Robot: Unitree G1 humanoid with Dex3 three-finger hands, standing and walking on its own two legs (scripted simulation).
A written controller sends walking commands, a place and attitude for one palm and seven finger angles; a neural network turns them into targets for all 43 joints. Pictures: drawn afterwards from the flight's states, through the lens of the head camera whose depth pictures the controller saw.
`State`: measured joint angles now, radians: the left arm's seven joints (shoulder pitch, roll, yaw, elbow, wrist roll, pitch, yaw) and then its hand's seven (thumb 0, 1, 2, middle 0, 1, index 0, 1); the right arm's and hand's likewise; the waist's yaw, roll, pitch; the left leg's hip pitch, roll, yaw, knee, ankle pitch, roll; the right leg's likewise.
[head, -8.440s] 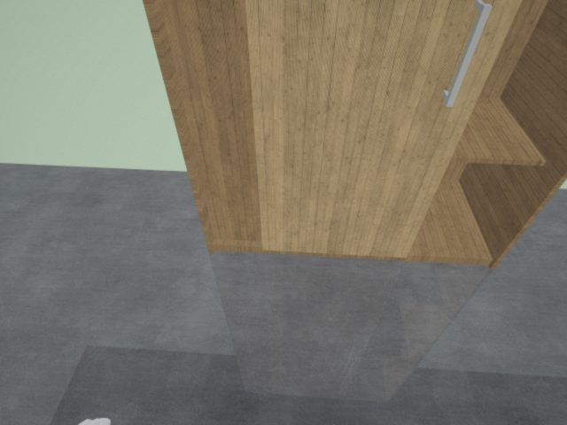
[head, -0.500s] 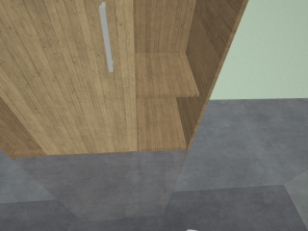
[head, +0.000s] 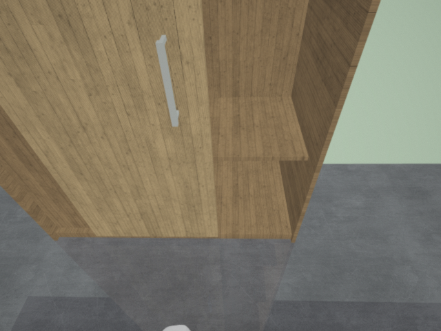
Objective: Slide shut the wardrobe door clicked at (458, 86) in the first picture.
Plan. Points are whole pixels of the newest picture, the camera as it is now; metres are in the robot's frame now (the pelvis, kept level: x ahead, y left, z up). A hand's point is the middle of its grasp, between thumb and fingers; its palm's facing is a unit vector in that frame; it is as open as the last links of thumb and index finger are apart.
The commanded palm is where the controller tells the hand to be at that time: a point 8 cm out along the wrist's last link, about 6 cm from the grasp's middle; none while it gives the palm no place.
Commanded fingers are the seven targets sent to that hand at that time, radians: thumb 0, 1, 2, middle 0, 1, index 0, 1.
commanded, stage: take the last steps up to it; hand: left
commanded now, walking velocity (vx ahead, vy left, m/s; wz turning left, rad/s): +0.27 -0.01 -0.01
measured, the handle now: (169, 84) +0.66 +0.18 +0.13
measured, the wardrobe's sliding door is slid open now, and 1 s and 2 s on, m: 0.37 0.37 0.37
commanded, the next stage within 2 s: come to a stop and stand still in 0.40 s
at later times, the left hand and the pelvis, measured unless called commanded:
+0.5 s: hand (132, 309) +0.21 +0.23 -0.17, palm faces +0.03 -0.98 -0.21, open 7.3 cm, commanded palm none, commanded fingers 0.00 0.90 0.90 -0.20 -0.30 -0.20 -0.30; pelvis +0.15 +0.04 -0.01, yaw -3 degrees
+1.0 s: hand (132, 288) +0.25 +0.24 -0.18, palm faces +0.01 -0.96 -0.28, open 7.3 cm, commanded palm none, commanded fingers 0.00 0.90 0.90 -0.20 -0.30 -0.20 -0.30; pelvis +0.17 +0.05 -0.02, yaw -2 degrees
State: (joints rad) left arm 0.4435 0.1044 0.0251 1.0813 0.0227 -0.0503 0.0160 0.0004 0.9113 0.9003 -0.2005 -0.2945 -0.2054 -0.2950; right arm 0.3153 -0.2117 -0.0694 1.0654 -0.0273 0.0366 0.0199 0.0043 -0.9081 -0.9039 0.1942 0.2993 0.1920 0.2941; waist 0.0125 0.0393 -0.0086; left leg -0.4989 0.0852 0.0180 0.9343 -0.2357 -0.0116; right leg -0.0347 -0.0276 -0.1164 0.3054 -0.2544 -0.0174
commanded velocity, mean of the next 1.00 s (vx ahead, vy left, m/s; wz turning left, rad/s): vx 0.02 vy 0.00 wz -0.02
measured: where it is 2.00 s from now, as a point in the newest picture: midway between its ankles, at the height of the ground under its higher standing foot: outside the picture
